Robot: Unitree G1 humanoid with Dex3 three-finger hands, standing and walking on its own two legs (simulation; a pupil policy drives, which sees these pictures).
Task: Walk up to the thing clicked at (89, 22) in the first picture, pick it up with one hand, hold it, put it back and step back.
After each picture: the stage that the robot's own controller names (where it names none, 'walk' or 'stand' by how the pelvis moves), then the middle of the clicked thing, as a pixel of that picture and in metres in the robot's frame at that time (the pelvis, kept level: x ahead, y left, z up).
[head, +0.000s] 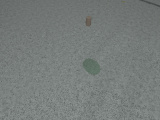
stand; (88, 21) +1.79 -0.09 -0.72
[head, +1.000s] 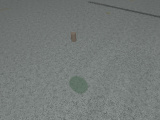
walk; (73, 36) +1.65 +0.23 -0.69
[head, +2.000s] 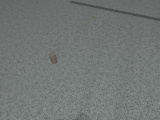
walk; (53, 58) +1.08 +0.39 -0.71
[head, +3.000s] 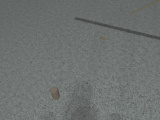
walk; (54, 93) +0.70 +0.32 -0.71
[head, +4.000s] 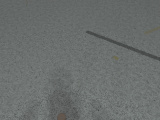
walk; out of the picture +0.49 +0.17 -0.71
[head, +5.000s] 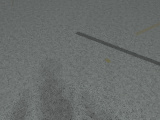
stand; out of the picture +0.39 +0.18 -0.71
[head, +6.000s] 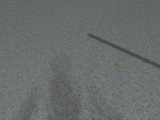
stand; out of the picture +0.37 +0.15 -0.72
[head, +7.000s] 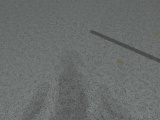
stand; out of the picture +0.36 +0.17 -0.71
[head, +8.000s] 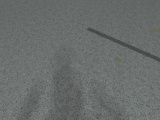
stand; out of the picture +0.36 +0.16 -0.72
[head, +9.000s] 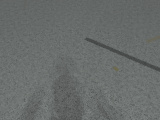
stand; out of the picture +0.34 +0.18 -0.73
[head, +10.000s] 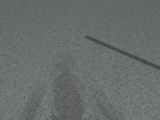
stand; out of the picture +0.34 +0.18 -0.73
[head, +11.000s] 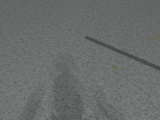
stand; out of the picture +0.34 +0.18 -0.73
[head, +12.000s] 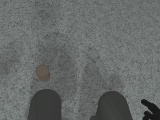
go down; (43, 73) +0.42 +0.17 -0.42
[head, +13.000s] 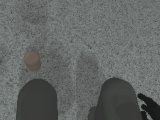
go down; (32, 62) +0.44 +0.19 -0.31
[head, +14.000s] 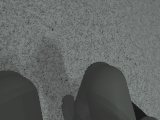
close in; out of the picture +0.42 +0.23 -0.23
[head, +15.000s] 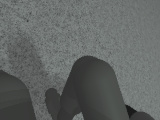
close; out of the picture +0.42 +0.24 -0.22
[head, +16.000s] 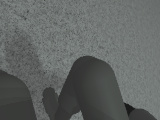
lift; out of the picture +0.42 +0.24 -0.23
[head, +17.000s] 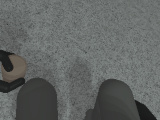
lift; (13, 72) +0.34 +0.23 -0.08
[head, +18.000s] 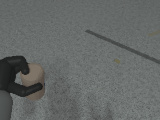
hold; (33, 82) +0.33 +0.16 +0.06
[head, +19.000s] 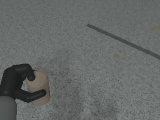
hold; (39, 89) +0.32 +0.15 +0.00
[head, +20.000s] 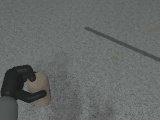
hold; (40, 90) +0.32 +0.15 +0.00
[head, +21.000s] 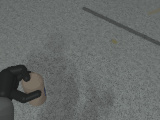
crouch; (35, 90) +0.33 +0.16 -0.05
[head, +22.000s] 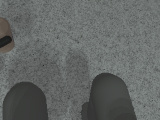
lower; (1, 36) +0.48 +0.21 -0.09
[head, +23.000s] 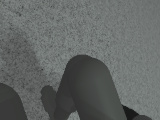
lower; out of the picture +0.44 +0.26 -0.23
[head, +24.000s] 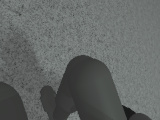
lower; out of the picture +0.44 +0.26 -0.23
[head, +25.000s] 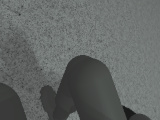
lower; out of the picture +0.44 +0.26 -0.23
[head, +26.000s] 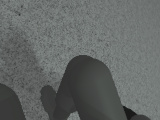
lower; out of the picture +0.44 +0.26 -0.23
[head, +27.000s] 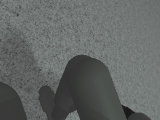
open; out of the picture +0.44 +0.24 -0.24
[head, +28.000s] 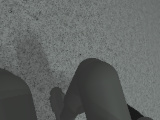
stand; out of the picture +0.44 +0.23 -0.24
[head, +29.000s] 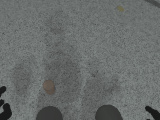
stand; (49, 87) +0.42 +0.16 -0.52
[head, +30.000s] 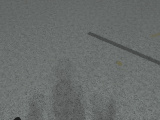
stand; out of the picture +0.38 +0.15 -0.66
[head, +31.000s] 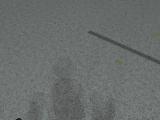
stand; out of the picture +0.39 +0.15 -0.66
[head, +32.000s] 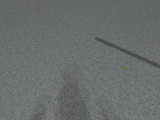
stand; out of the picture +0.41 +0.14 -0.72
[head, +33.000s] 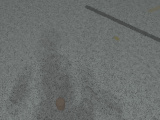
walk; (60, 104) +0.44 +0.11 -0.71
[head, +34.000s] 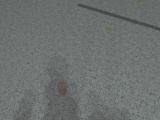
walk; (62, 88) +0.62 +0.19 -0.70
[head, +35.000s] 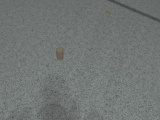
walk; (59, 53) +0.95 +0.18 -0.70
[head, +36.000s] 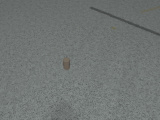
stand; (66, 63) +1.02 +0.15 -0.71
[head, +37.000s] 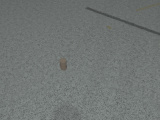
stand; (63, 64) +1.03 +0.18 -0.73
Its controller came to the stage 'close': yes
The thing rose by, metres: 0.72
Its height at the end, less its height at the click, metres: +0.00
